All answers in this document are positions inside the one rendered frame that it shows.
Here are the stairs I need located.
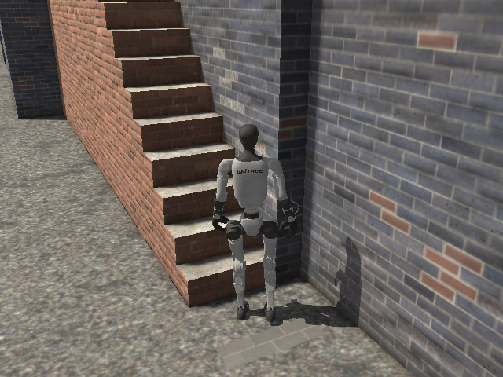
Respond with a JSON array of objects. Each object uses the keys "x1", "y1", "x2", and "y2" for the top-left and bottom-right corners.
[{"x1": 47, "y1": 0, "x2": 276, "y2": 308}]

